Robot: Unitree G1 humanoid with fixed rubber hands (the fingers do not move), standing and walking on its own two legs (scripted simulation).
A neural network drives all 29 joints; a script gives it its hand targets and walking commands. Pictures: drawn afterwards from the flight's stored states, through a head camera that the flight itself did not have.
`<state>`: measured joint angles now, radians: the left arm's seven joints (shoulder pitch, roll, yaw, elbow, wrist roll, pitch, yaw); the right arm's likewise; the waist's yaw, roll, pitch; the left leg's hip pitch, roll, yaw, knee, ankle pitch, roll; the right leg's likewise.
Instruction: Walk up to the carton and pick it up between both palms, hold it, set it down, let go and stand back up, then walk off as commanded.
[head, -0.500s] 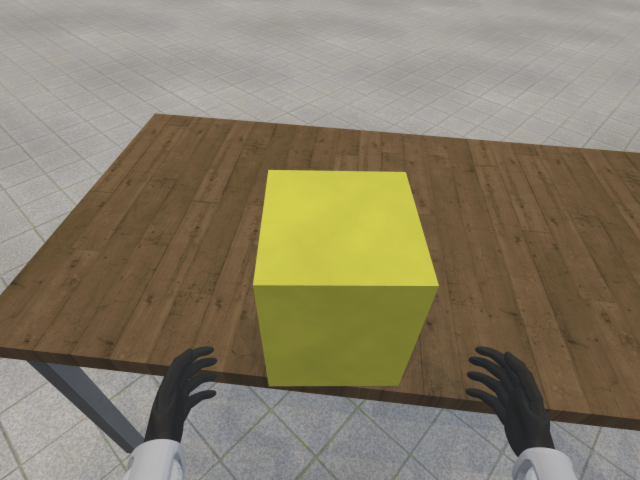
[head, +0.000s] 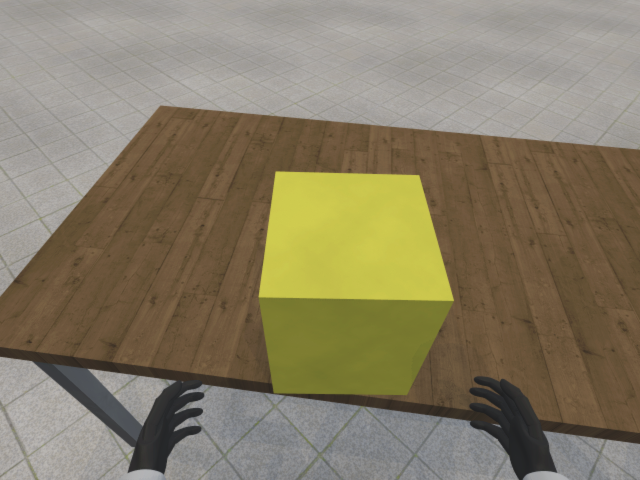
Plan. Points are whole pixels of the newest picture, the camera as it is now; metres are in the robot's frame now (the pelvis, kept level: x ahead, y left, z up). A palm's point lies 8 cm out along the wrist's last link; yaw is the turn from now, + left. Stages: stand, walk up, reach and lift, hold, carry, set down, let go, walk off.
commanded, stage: set down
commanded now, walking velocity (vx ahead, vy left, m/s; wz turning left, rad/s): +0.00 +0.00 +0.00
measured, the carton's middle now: (344, 287) +0.37 -0.01 +0.02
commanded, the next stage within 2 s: let go in 1.22 s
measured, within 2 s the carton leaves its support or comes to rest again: neither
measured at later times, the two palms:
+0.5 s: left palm (149, 470) +0.15 +0.22 -0.05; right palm (513, 470) +0.16 -0.21 -0.04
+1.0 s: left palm (152, 475) +0.15 +0.23 -0.08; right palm out of the picture +0.15 -0.22 -0.07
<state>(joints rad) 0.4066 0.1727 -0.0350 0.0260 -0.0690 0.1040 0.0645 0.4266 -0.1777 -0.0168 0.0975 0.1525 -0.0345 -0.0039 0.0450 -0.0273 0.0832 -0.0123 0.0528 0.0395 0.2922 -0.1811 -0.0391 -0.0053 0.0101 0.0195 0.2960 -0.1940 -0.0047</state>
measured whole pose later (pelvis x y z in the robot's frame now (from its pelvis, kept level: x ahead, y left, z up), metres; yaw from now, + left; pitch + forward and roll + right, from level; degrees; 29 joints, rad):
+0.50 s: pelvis +0.00 +0.01 +0.00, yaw +0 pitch -6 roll +0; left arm 0.35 0.18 -0.03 0.22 -0.03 0.09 0.04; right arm 0.36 -0.18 -0.01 0.37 0.07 -0.14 0.01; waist 0.04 -0.02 0.08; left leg -0.02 0.05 0.03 0.32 -0.20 -0.03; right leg 0.01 0.01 0.01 0.29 -0.20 0.00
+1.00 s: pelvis +0.00 +0.00 +0.00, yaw +0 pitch -6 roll +0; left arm 0.24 0.20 -0.01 0.46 0.00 0.12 0.02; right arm 0.25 -0.17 -0.02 0.62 0.00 -0.17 0.01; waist 0.02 -0.02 0.08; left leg -0.05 0.05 0.03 0.36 -0.22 -0.03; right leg -0.03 0.01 0.01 0.35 -0.22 0.00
